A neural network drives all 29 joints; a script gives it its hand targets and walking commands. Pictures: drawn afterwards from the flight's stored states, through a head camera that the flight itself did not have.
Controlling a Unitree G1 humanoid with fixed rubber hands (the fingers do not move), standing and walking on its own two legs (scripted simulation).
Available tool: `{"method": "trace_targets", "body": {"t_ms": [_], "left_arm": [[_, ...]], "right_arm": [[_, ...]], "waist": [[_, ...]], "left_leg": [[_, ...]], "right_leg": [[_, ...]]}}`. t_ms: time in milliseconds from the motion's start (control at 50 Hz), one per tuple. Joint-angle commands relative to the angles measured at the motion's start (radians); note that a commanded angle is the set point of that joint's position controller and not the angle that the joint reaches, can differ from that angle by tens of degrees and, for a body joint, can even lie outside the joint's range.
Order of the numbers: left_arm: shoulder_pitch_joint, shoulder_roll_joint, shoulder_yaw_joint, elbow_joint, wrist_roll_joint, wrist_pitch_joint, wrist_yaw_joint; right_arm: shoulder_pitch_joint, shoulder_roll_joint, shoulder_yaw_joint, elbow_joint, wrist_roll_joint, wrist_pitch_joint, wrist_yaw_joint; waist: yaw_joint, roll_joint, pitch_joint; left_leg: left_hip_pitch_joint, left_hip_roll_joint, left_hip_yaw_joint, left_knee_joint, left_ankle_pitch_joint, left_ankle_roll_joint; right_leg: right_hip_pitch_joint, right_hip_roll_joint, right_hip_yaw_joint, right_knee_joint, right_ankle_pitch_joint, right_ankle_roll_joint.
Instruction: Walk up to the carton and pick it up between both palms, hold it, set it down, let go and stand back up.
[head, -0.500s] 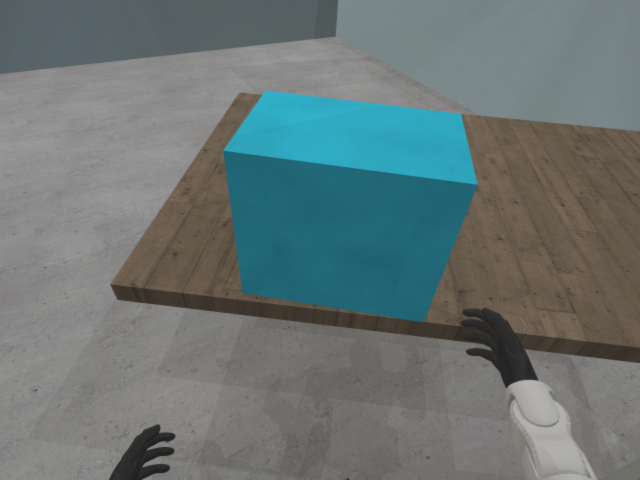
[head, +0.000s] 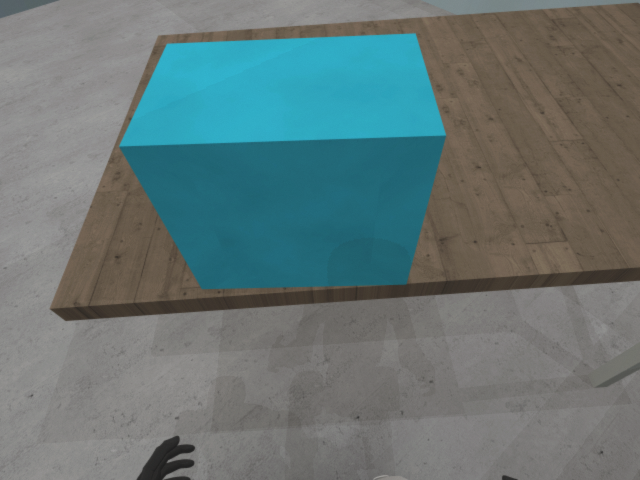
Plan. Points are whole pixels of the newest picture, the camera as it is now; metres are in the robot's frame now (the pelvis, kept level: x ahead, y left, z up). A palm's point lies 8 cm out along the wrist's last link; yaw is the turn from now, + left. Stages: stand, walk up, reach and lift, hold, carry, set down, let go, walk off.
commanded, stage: stand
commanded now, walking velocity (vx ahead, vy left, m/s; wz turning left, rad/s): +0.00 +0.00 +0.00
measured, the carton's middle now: (297, 174) +0.45 +0.02 +0.12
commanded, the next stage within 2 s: none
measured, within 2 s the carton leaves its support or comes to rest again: neither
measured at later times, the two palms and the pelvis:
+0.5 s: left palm out of the picture +0.10 +0.23 -0.12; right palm out of the picture +0.04 -0.26 -0.15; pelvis +0.02 +0.00 +0.00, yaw -2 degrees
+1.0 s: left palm out of the picture +0.09 +0.22 -0.12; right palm out of the picture +0.01 -0.25 -0.15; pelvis +0.03 +0.00 +0.00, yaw -3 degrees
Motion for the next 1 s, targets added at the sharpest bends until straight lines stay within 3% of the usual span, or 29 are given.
{"method": "trace_targets", "body": {"t_ms": [0,60,100,160,200,260,360,380,420,460,560,620,700,740,820,880,940,980], "left_arm": [[0.082,0.111,0.029,-0.045,-0.002,-0.001,0.012],[0.065,0.125,0.026,-0.047,-0.003,0.003,0.016],[0.063,0.129,0.022,-0.04,-0.007,0.005,0.019],[0.043,0.137,0.017,-0.036,-0.006,0.008,0.033],[0.039,0.151,0.021,-0.034,-0.007,0.007,0.035],[0.041,0.134,0.016,-0.029,-0.003,0.008,0.043],[0.032,0.147,0.022,-0.013,-0.004,0.012,0.048],[0.051,0.149,0.025,-0.006,-0.002,0.011,0.049],[0.068,0.142,0.022,0.013,-0.004,0.013,0.053],[0.059,0.148,0.023,0.016,0.0,0.016,0.056],[0.083,0.124,0.02,0.046,-0.006,0.021,0.056],[0.11,0.131,0.02,0.065,-0.006,0.032,0.061],[0.114,0.128,0.021,0.088,-0.007,0.035,0.061],[0.106,0.146,0.021,0.1,-0.003,0.034,0.061],[0.077,0.156,0.024,0.11,0.002,0.027,0.064],[0.071,0.155,0.024,0.129,-0.002,0.028,0.066],[0.062,0.134,0.021,0.142,-0.007,0.029,0.067],[0.067,0.122,0.024,0.146,-0.011,0.028,0.065]], "right_arm": [[-0.024,-0.088,-0.021,-0.039,0.002,-0.023,-0.014],[-0.005,-0.076,-0.022,-0.005,0.008,-0.012,-0.023],[-0.005,-0.084,-0.024,0.009,0.007,-0.006,-0.026],[0.031,-0.077,-0.026,0.039,0.01,0.001,-0.027],[0.026,-0.086,-0.03,0.05,0.011,0.006,-0.026],[0.037,-0.089,-0.034,0.067,0.008,0.016,-0.03],[0.027,-0.073,-0.031,0.083,0.014,0.017,-0.029],[0.014,-0.07,-0.032,0.088,0.013,0.017,-0.028],[0.035,-0.071,-0.037,0.104,0.014,0.021,-0.03],[0.037,-0.061,-0.033,0.112,0.012,0.026,-0.03],[0.049,-0.073,-0.032,0.139,0.012,0.021,-0.035],[0.025,-0.073,-0.031,0.154,0.011,0.023,-0.044],[0.028,-0.073,-0.032,0.18,0.013,0.028,-0.046],[0.05,-0.053,-0.027,0.187,0.013,0.033,-0.045],[0.09,-0.041,-0.028,0.201,0.015,0.04,-0.042],[0.094,-0.041,-0.025,0.205,0.021,0.028,-0.039],[0.108,-0.025,-0.016,0.221,0.017,0.018,-0.038],[0.104,-0.035,-0.017,0.233,0.014,0.013,-0.045]], "waist": [[0.038,-0.001,-0.085],[0.031,-0.001,-0.054],[0.026,0.0,-0.053],[0.008,-0.054,-0.055],[0.003,-0.056,-0.049],[-0.003,-0.113,-0.02],[-0.014,-0.121,-0.087],[-0.002,-0.137,-0.101],[-0.009,-0.164,-0.099],[-0.016,-0.158,-0.079],[-0.002,-0.085,-0.088],[0.017,-0.001,-0.062],[0.021,-0.03,-0.016],[0.004,-0.081,0.017],[-0.015,-0.173,0.028],[-0.016,-0.211,-0.007],[-0.016,-0.17,-0.021],[-0.004,-0.082,-0.034]], "left_leg": [[0.072,0.185,-0.237,-0.171,0.188,0.096],[0.085,0.138,-0.167,-0.135,0.191,0.07],[0.092,0.132,-0.156,-0.127,0.155,0.066],[0.136,0.124,-0.135,-0.1,0.176,0.057],[0.134,0.108,-0.114,-0.089,0.14,0.049],[0.141,0.094,-0.102,-0.077,0.078,0.039],[0.207,0.095,-0.11,-0.071,0.093,0.045],[0.221,0.097,-0.11,-0.068,0.107,0.049],[0.221,0.08,-0.094,-0.05,0.078,0.042],[0.239,0.06,-0.086,-0.038,0.076,0.036],[0.225,0.139,-0.129,-0.116,0.142,0.062],[0.18,0.174,-0.128,-0.149,0.196,0.079],[0.168,0.122,-0.076,-0.127,0.11,0.052],[0.179,0.093,-0.069,-0.094,0.082,0.035],[0.24,0.037,-0.062,-0.046,0.031,0.013],[0.272,0.049,-0.078,-0.06,0.04,0.019],[0.285,0.083,-0.097,-0.097,0.099,0.022],[0.276,0.123,-0.11,-0.143,0.136,0.032]], "right_leg": [[0.036,-0.045,0.007,0.003,0.109,-0.037],[0.021,-0.061,0.041,-0.016,0.188,-0.046],[0.028,-0.064,0.046,-0.012,0.229,-0.043],[0.006,-0.074,0.06,-0.016,0.29,-0.048],[0.003,-0.076,0.077,-0.027,0.304,-0.051],[-0.034,-0.086,0.112,-0.053,0.306,-0.059],[-0.025,-0.081,0.117,-0.053,0.286,-0.058],[-0.032,-0.077,0.117,-0.051,0.286,-0.054],[-0.029,-0.09,0.14,-0.076,0.272,-0.061],[-0.052,-0.106,0.178,-0.111,0.261,-0.072],[-0.009,-0.051,0.079,-0.018,0.239,-0.048],[0.042,-0.044,0.032,0.013,0.223,-0.036],[0.026,-0.065,0.074,-0.027,0.288,-0.05],[-0.014,-0.082,0.115,-0.076,0.307,-0.063],[-0.063,-0.12,0.219,-0.191,0.21,-0.091],[-0.065,-0.105,0.21,-0.211,0.153,-0.084],[-0.028,-0.089,0.165,-0.165,0.212,-0.068],[0.009,-0.056,0.106,-0.102,0.233,-0.055]]}}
